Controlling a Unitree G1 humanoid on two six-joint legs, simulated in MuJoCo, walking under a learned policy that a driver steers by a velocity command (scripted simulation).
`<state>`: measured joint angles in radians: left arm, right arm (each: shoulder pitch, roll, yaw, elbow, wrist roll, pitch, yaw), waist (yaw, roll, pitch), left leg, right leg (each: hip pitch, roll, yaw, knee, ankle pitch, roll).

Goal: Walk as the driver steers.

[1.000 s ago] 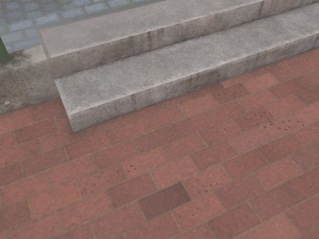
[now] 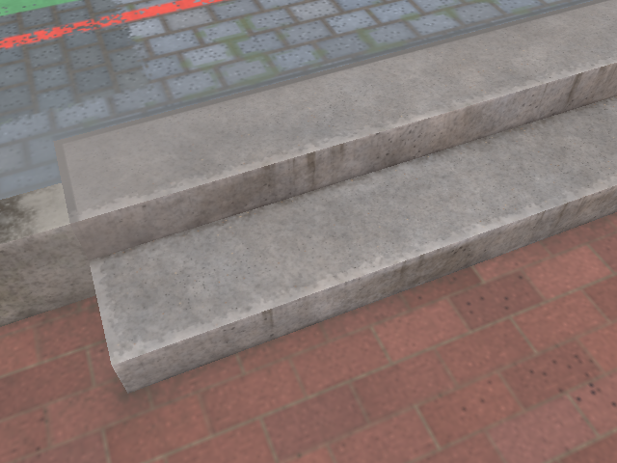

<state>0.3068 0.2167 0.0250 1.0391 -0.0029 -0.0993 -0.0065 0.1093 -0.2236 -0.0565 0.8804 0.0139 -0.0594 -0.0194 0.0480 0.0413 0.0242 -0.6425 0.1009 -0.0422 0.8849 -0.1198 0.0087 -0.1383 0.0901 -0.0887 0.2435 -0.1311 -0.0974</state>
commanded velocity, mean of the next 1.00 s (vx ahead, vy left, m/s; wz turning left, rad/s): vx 0.34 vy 0.00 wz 0.00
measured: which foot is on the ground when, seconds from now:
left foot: up 0.00-0.26, down 0.28-0.72, up 0.74-0.96, down 0.98-1.00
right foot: down 0.00-0.30, up 0.32-0.68, down 0.70-1.00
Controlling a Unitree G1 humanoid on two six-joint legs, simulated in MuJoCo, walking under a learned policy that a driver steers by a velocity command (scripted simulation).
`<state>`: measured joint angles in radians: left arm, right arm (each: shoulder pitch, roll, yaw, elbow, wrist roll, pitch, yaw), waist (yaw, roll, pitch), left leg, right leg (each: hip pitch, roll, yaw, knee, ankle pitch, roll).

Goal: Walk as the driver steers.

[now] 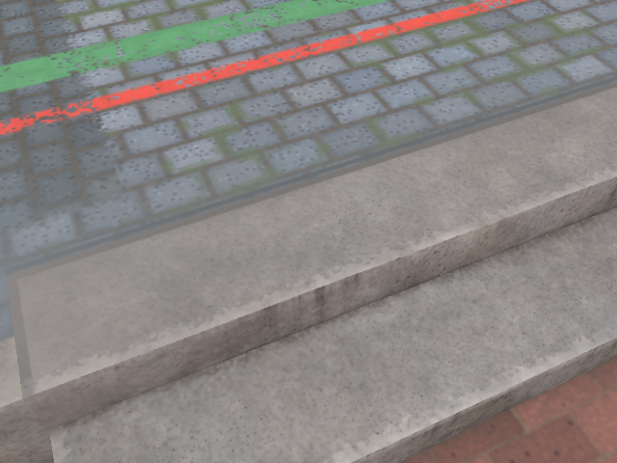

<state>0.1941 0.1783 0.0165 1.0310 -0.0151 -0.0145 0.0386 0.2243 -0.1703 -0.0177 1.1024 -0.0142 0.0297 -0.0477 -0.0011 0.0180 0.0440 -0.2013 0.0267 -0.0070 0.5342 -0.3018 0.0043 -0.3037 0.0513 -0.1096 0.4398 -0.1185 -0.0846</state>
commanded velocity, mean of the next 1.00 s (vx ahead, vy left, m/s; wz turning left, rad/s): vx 0.43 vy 0.00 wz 0.00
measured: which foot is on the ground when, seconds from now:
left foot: down 0.00-0.72, up 0.74-1.00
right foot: down 0.00-0.42, up 0.44-0.68, down 0.70-1.00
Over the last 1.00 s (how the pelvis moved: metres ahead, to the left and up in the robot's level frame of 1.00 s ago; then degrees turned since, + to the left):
0.38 0.06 -0.01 1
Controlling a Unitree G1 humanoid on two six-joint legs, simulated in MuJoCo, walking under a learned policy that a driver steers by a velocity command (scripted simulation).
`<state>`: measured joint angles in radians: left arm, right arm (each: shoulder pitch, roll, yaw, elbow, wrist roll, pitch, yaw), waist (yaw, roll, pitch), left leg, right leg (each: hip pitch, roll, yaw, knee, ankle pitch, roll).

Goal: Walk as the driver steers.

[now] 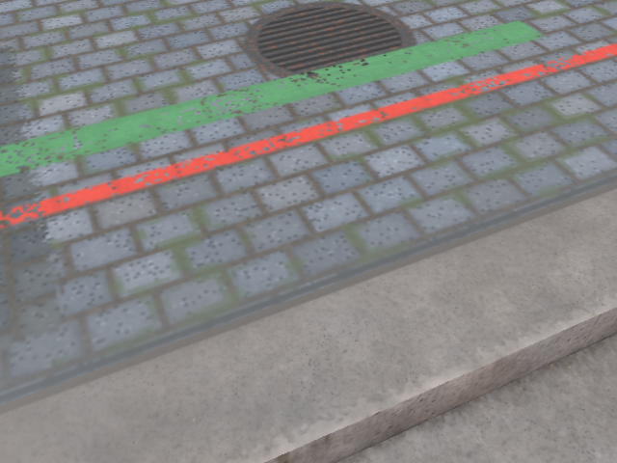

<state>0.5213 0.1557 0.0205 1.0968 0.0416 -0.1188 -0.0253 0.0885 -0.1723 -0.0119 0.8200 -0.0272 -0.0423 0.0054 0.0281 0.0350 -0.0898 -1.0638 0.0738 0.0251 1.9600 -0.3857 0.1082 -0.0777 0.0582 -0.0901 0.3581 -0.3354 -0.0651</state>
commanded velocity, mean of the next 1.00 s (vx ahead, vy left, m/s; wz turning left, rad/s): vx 0.67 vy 0.00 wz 0.31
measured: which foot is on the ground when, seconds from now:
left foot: up 0.00-0.18, down 0.20-0.62, up 0.64-1.00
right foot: down 0.00-0.18, up 0.20-0.60, down 0.62-1.00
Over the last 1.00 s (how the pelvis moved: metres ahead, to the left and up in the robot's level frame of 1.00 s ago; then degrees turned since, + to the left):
0.29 -0.07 0.00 -2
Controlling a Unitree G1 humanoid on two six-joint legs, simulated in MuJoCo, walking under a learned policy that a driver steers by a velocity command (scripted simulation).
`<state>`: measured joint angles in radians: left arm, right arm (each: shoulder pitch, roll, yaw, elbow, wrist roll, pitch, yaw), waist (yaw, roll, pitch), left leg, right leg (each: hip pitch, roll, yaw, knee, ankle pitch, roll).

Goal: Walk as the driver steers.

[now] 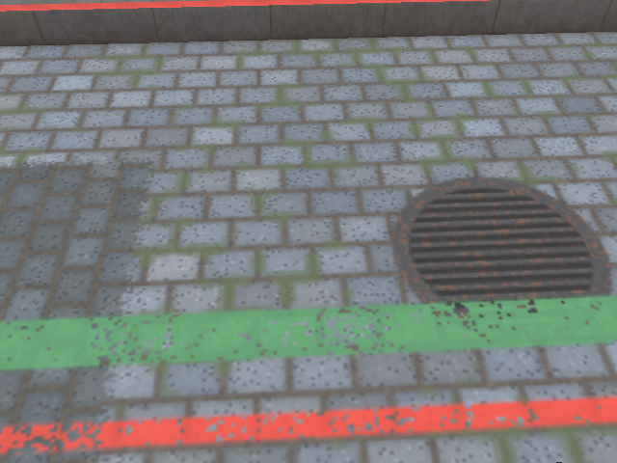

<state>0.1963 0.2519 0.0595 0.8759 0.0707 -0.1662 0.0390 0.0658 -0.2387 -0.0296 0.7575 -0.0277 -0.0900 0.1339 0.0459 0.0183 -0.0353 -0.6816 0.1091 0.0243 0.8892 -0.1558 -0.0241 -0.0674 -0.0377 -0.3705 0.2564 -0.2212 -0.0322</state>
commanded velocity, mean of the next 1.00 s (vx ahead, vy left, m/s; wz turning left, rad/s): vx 0.03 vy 0.00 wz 0.76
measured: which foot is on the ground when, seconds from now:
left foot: up 0.00-0.12, down 0.14-0.54, up 0.56-0.86, down 0.88-1.00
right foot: down 0.00-0.16, up 0.18-0.52, down 0.54-0.88, up 0.90-1.00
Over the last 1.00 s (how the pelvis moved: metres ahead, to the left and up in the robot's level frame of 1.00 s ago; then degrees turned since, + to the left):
0.73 0.05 0.28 20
